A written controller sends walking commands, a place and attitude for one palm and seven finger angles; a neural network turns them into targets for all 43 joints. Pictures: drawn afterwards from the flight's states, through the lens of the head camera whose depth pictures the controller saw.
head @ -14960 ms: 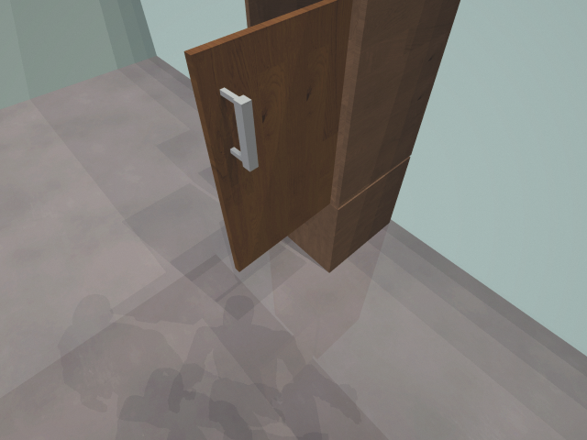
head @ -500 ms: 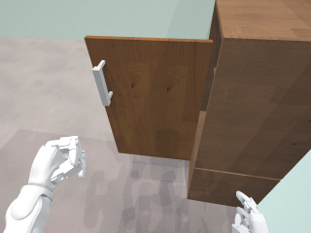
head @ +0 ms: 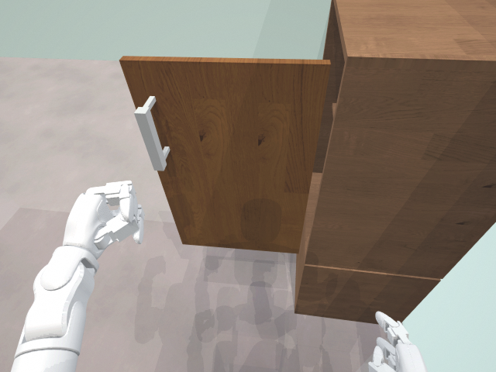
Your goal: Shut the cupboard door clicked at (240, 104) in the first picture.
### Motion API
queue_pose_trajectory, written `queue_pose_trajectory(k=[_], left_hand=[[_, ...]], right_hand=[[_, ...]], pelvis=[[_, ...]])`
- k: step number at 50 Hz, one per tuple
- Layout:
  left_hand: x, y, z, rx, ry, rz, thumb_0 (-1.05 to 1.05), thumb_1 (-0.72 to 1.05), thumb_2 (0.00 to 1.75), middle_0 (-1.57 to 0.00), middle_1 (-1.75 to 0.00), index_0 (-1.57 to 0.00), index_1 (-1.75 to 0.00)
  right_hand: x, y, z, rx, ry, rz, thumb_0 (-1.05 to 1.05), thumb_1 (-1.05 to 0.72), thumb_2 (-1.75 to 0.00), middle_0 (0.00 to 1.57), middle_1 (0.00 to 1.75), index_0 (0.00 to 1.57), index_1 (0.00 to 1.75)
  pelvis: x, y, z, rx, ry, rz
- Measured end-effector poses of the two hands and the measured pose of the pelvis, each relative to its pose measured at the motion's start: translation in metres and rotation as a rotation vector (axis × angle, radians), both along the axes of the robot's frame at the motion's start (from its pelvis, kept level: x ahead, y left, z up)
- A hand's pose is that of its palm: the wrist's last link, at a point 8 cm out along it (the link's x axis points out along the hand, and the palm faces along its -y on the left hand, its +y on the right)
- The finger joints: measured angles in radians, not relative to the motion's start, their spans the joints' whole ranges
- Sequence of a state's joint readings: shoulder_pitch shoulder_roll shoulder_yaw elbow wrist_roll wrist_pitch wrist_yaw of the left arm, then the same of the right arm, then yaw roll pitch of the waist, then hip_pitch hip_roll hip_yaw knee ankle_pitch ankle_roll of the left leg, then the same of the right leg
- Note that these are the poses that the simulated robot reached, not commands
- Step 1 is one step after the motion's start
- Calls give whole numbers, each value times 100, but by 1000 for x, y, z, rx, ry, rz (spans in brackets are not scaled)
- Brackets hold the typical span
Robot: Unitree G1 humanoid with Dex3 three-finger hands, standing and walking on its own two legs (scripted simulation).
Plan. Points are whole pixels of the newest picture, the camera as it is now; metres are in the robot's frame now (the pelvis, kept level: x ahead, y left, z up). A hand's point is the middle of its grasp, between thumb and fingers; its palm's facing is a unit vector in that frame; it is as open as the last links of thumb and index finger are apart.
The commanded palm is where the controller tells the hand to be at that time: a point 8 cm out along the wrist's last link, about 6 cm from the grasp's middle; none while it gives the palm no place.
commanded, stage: bring the fist close to the handle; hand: left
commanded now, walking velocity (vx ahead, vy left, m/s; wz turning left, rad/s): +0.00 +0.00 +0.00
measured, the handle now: (155, 134) +0.52 +0.23 +0.12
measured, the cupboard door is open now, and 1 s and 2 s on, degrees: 92 92 80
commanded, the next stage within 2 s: push the door shut along its arc in 1.00 s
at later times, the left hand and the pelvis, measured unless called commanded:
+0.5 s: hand (143, 173) +0.40 +0.21 +0.13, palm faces -0.01 -1.00 -0.02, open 3.1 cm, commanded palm +0.38 +0.26 +0.13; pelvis +0.00 +0.01 +0.00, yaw +0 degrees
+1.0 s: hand (158, 161) +0.44 +0.20 +0.12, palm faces -0.02 -1.00 -0.02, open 3.1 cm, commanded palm +0.41 +0.25 +0.13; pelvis +0.01 +0.02 +0.00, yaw -2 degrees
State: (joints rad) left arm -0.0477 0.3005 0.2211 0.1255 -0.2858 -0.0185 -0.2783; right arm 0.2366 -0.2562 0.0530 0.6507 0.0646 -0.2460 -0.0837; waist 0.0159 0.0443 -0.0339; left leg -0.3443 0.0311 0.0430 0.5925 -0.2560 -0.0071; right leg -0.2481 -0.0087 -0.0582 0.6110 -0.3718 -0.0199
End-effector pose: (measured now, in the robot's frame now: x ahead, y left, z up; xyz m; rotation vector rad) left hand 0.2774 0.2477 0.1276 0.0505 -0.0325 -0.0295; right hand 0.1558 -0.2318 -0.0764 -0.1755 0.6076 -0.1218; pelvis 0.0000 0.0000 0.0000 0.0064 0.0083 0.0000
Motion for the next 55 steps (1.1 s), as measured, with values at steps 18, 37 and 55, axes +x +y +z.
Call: queue_pose_trajectory(k=[18,37,55], left_hand=[[66,12,0,-22,21,15,1,90,90,-130,-150,-130,-150],[140,12,-2,-34,31,1,1,90,90,-130,-150,-130,-150],[140,1,-5,-36,35,17,1,90,90,-130,-150,-130,-150]], right_hand=[[-20,-11,-12,-39,136,-54,1,-90,-90,21,30,20,30],[-85,-20,-31,-47,367,-169,1,-90,-90,21,30,20,30],[-69,-8,-31,-17,344,-157,1,-90,-90,21,30,20,30]], pelvis=[[3,5,-1,-5,38,-2],[9,15,-5,-11,111,-24],[12,17,-4,-12,104,-26]])
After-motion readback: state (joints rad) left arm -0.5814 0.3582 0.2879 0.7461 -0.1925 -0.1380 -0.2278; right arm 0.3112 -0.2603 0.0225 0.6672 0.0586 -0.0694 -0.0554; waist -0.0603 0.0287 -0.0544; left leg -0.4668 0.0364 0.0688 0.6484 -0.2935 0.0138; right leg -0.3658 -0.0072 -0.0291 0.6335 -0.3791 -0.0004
